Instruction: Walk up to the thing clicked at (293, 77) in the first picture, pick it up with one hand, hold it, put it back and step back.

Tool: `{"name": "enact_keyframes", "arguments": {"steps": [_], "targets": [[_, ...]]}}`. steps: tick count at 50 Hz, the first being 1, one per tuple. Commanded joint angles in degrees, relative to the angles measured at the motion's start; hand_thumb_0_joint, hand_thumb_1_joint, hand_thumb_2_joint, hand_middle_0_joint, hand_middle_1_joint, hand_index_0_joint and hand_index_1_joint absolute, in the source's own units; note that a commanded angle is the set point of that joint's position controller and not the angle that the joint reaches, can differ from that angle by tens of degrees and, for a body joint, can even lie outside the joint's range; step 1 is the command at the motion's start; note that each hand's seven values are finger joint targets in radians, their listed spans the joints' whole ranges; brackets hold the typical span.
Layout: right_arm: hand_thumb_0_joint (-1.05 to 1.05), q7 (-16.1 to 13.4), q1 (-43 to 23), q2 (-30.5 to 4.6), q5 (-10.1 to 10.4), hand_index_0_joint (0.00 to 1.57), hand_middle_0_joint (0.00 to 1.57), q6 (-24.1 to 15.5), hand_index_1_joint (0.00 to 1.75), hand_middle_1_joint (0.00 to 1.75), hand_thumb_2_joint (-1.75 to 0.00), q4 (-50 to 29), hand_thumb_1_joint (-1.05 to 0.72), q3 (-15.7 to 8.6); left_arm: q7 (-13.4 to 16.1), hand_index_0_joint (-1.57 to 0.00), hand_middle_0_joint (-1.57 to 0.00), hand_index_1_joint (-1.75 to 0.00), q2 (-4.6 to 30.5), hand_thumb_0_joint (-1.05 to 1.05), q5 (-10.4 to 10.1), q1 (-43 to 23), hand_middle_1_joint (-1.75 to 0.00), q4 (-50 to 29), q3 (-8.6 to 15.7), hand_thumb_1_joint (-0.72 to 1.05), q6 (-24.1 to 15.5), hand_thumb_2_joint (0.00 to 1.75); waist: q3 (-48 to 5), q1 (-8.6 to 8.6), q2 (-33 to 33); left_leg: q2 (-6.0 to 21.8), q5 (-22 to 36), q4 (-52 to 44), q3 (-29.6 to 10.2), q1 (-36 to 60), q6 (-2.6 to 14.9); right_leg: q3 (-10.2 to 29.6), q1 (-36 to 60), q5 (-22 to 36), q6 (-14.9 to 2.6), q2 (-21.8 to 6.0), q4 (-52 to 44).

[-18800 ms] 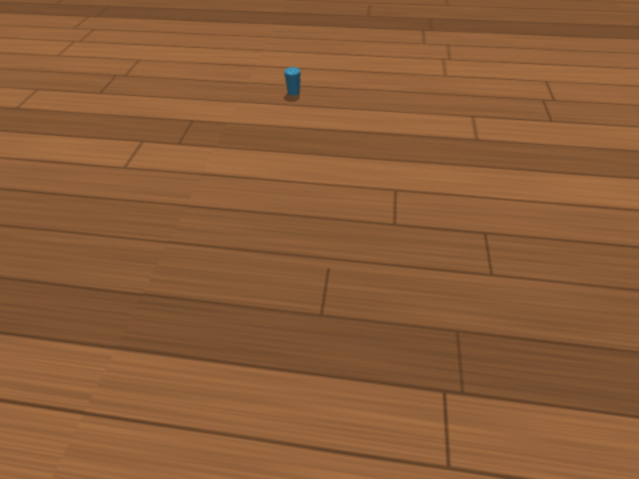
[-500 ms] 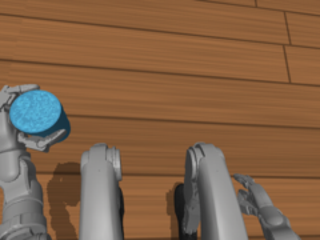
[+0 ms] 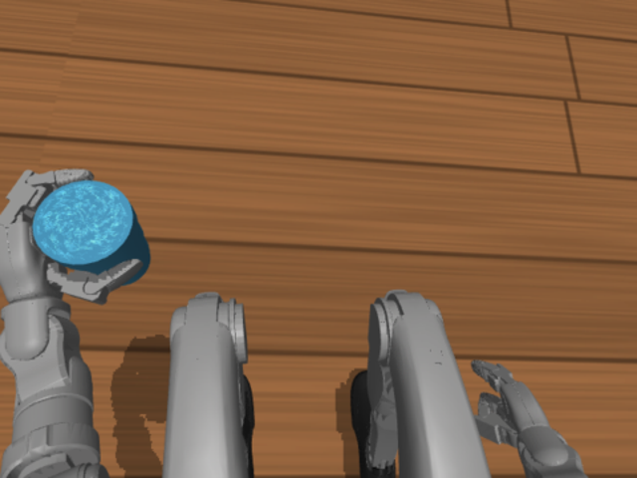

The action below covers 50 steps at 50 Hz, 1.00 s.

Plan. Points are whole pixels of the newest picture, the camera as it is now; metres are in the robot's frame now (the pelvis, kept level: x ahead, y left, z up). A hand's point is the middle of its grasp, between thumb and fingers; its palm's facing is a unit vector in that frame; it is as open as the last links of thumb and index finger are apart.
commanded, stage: lift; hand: left
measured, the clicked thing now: (105, 243) +0.38 +0.27 -0.05
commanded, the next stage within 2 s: none
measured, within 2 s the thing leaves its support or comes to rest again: neither
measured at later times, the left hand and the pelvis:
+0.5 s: hand (39, 195) +0.37 +0.25 +0.11, palm faces +0.23 -0.97 -0.02, open 11.8 cm; pelvis +0.01 +0.00 +0.10, yaw +2 degrees
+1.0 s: hand out of the picture +0.38 +0.23 +0.28, palm faces +0.25 -0.97 -0.02, open 11.8 cm; pelvis +0.05 +0.01 +0.24, yaw +4 degrees
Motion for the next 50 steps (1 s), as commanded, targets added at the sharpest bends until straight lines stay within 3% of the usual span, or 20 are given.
{"name": "enact_keyframes", "arguments": {"steps": [1, 8, 15, 19, 21, 23, 28, 31, 32, 34, 35, 38, 40, 42, 43, 44, 46, 47, 48, 50], "targets": [[0.0, -0.97, 4.27, -11.06, 1.24, 0.2, 0.2, -2.19, 0.3, 0.3, -0.9, -5.24, -0.92, -4.27, 0.25, -1.25, -1.23, -1.4, 12.89, 0.0, -2.51, -11.92, -1.4, -17.56, 2.94, 0.01, -4.06, 1.23, -37.21, 1.33, 9.65, -1.79, 4.52, -18.45, 2.36, 30.71, 1.73, -1.5, 16.7, 7.43, -2.55, 1.72, -16.78], [0.0, -1.7, 4.28, -10.5, 2.41, 0.2, 0.2, -2.59, 0.3, 0.3, -0.9, -6.65, -0.91, -4.79, 0.6, -1.24, -1.21, -1.38, 10.8, 0.0, -3.46, -8.02, -1.39, -23.61, 0.41, 0.01, -0.46, 1.22, -37.72, 1.38, 7.5, -1.69, 6.73, -20.91, 2.68, 33.02, 2.12, -0.19, 21.43, 9.45, -2.03, 1.44, -21.73], [0.0, -2.38, 3.83, -9.55, 3.83, 0.2, 0.2, -2.9, 0.3, 0.3, -0.9, -9.08, -0.91, -4.82, 2.76, -1.24, -1.2, -1.38, 9.94, 0.0, -4.24, -4.23, -1.39, -31.18, 0.07, 0.0, 3.11, 1.23, -37.1, 2.59, 6.5, -1.61, 3.62, -26.86, 2.22, 36.22, 1.97, 0.97, 26.28, 6.06, -1.86, 1.16, -27.6], [0.0, -3.02, 4.5, -8.9, 4.38, 0.2, 0.2, -3.17, 0.3, 0.3, -0.9, -9.64, -0.91, -5.05, 4.35, -1.24, -1.2, -1.37, 7.7, 0.0, -4.26, -3.54, -1.38, -36.24, -2.8, -0.02, 5.48, 1.21, -37.25, 1.4, 6.02, -1.57, 6.26, -29.05, 2.66, 39.3, 2.13, 1.88, 30.92, 9.06, -1.44, 0.95, -31.38], [0.0, -3.37, 4.76, -8.69, 4.7, 0.2, 0.2, -3.3, 0.3, 0.3, -0.9, -10.08, -0.91, -5.08, 5.54, -1.24, -1.21, -1.36, 8.89, 0.0, -3.99, -1.44, -1.38, -38.42, -1.78, 0.0, 6.86, 1.21, -37.66, 2.03, 5.59, -1.64, 6.95, -30.86, 2.66, 41.13, 2.19, 2.18, 34.05, 9.82, -1.27, 0.87, -33.33], [0.0, -3.54, 4.5, -8.4, 4.99, 0.2, 0.2, -3.36, 0.3, 0.3, -0.9, -10.82, -0.91, -5.18, 6.45, -1.23, -1.19, -1.37, 6.78, 0.0, -3.65, 1.51, -1.38, -39.87, -3.78, 0.02, 8.2, 1.22, -37.35, 1.73, 5.69, -1.76, 6.51, -33.17, 2.46, 43.54, 2.14, 1.99, 35.56, 9.54, -1.31, 0.86, -35.14], [0.0, -4.12, 5.37, -7.95, 5.49, 0.2, 0.2, -3.28, 0.3, 0.3, -0.9, -11.52, -0.9, -5.05, 9.54, -1.23, -1.19, -1.35, 5.88, 0.0, -3.08, 6.14, -1.37, -44.8, -4.4, 0.02, 10.94, 1.21, -37.83, 2.23, 5.99, -1.78, 12.88, -38.52, 1.81, 52.32, 2.09, 1.31, 41.76, 15.77, -1.17, 0.92, -38.95], [0.0, -4.58, 5.46, -6.95, 5.72, 0.2, 0.2, -3.57, 0.3, 0.3, -0.9, -12.06, -0.91, -4.89, 11.23, -1.23, -1.19, -1.36, 2.76, 0.0, -2.61, 6.87, -1.37, -47.25, -7.86, 0.01, 12.27, 1.22, -33.86, 0.83, 4.92, -1.85, 11.4, -42.09, 2.0, 53.92, 2.03, 1.64, 44.91, 15.19, -0.86, 0.91, -43.33], [0.0, -4.78, 5.93, -6.84, 5.69, 0.2, 0.2, -3.66, 0.3, 0.3, -0.9, -12.05, -0.9, -5.0, 11.83, -1.22, -1.19, -1.36, 3.58, 0.0, -2.21, 8.26, -1.37, -47.38, -7.06, 0.01, 12.71, 1.22, -34.03, 0.92, 4.58, -1.95, 12.36, -43.15, 2.19, 55.02, 2.08, 1.84, 47.25, 16.18, -0.76, 0.89, -44.68], [0.0, -4.98, 6.33, -6.52, 5.66, 0.2, 0.2, -4.05, 0.3, 0.3, -0.9, -11.7, -0.91, -4.77, 12.26, -1.21, -1.18, -1.34, 3.35, 0.0, -1.79, 7.36, -1.35, -48.23, -8.26, -0.02, 13.03, 1.2, -32.82, 0.43, 5.16, -2.01, 13.36, -44.96, 2.21, 57.7, 2.1, 1.96, 49.0, 17.32, -0.73, 0.87, -46.4], [0.0, -5.08, 6.72, -6.41, 5.55, 0.2, 0.2, -4.16, 0.3, 0.3, -0.9, -11.5, -0.91, -4.75, 12.38, -1.22, -1.19, -1.35, 2.42, 0.0, -1.52, 7.12, -1.36, -47.53, -9.48, -0.02, 13.13, 1.2, -31.57, -0.71, 4.82, -2.16, 13.13, -45.99, 2.11, 58.18, 2.15, 1.84, 50.25, 17.51, -0.65, 0.89, -47.53], [0.0, -5.36, 7.03, -5.75, 5.54, 0.2, 0.2, -4.41, 0.3, 0.3, -0.9, -11.46, -0.9, -4.41, 13.38, -1.21, -1.18, -1.33, 3.29, 0.0, -0.86, 7.25, -1.34, -46.33, -8.39, 0.0, 13.45, 1.2, -29.22, 0.33, 4.86, -2.34, 14.27, -48.75, 2.53, 60.41, 2.16, 2.28, 53.61, 18.73, -0.72, 0.75, -50.34], [0.0, -5.49, 7.66, -5.81, 5.39, 0.2, 0.2, -4.53, 0.3, 0.3, -0.9, -11.16, -0.91, -4.45, 13.54, -1.22, -1.18, -1.33, 1.46, 0.0, -0.58, 8.51, -1.34, -43.96, -9.91, 0.01, 13.63, 1.18, -26.77, -0.61, 4.36, -2.3, 15.05, -50.92, 2.46, 62.26, 2.07, 2.05, 55.15, 19.59, -0.66, 0.63, -52.39], [0.0, -5.4, 7.33, -5.26, 5.4, 0.2, 0.2, -4.62, 0.3, 0.3, -0.9, -11.56, -0.9, -4.02, 13.81, -1.22, -1.19, -1.33, 1.72, 0.0, -0.35, 7.9, -1.34, -44.58, -9.71, 0.03, 13.6, 1.19, -26.6, 0.45, 5.56, -2.52, 15.46, -53.02, 2.64, 64.91, 1.87, 2.09, 57.31, 19.8, -0.9, 0.53, -53.95], [0.0, -5.4, 7.71, -5.12, 5.32, 0.2, 0.2, -4.72, 0.3, 0.3, -0.9, -11.47, -0.9, -3.88, 13.56, -1.22, -1.19, -1.34, 0.18, 0.0, -0.03, 8.65, -1.34, -43.29, -11.92, 0.04, 13.76, 1.2, -25.07, -0.25, 5.85, -2.49, 15.05, -54.29, 2.64, 66.08, 1.78, 2.02, 57.63, 19.56, -0.86, 0.52, -55.12], [0.0, -5.48, 8.26, -5.31, 5.32, 0.2, 0.2, -4.82, 0.3, 0.3, -0.9, -11.61, -0.91, -4.06, 13.75, -1.23, -1.2, -1.34, 0.88, 0.0, 0.02, 9.22, -1.34, -43.14, -11.03, 0.03, 13.88, 1.19, -25.66, 0.04, 5.37, -2.43, 17.45, -54.82, 2.78, 67.47, 1.83, 1.96, 59.68, 21.89, -0.71, 0.49, -56.04], [0.0, -5.32, 8.12, -4.92, 5.28, 0.2, 0.2, -5.01, 0.3, 0.3, -0.9, -11.68, -0.9, -3.74, 13.69, -1.23, -1.21, -1.34, 0.7, 0.0, 0.43, 7.41, -1.34, -43.81, -12.03, 0.01, 13.68, 1.19, -24.29, 0.36, 5.95, -2.56, 17.28, -56.87, 3.0, 69.01, 1.69, 2.08, 61.56, 21.99, -0.82, 0.41, -57.98], [0.0, -5.32, 8.33, -4.78, 5.19, 0.2, 0.2, -5.11, 0.3, 0.3, -0.9, -11.66, -0.91, -3.7, 13.53, -1.23, -1.21, -1.34, -0.34, 0.0, 0.8, 7.82, -1.34, -42.73, -13.56, 0.0, 13.76, 1.18, -23.58, -0.5, 5.72, -2.49, 17.53, -57.66, 3.08, 69.94, 1.68, 2.1, 62.09, 22.41, -0.75, 0.39, -59.0], [0.0, -5.29, 8.95, -4.9, 5.17, 0.2, 0.2, -5.14, 0.3, 0.3, -0.9, -11.63, -0.91, -3.8, 13.76, -1.23, -1.21, -1.34, 0.83, 0.0, 0.86, 7.23, -1.34, -43.74, -12.24, -0.01, 13.59, 1.18, -24.48, -0.1, 5.72, -2.47, 18.55, -58.83, 2.81, 71.56, 1.63, 1.8, 63.6, 23.02, -0.82, 0.45, -59.68], [0.0, -5.16, 9.01, -4.99, 5.06, 0.2, 0.2, -5.18, 0.3, 0.3, -0.9, -11.42, -0.9, -3.79, 13.88, -1.23, -1.21, -1.33, 0.46, 0.0, 1.33, 6.58, -1.34, -42.99, -12.79, 0.0, 13.37, 1.18, -23.02, -0.03, 6.49, -2.37, 18.11, -61.24, 2.46, 73.99, 1.34, 1.42, 63.71, 22.29, -1.07, 0.4, -60.69]]}}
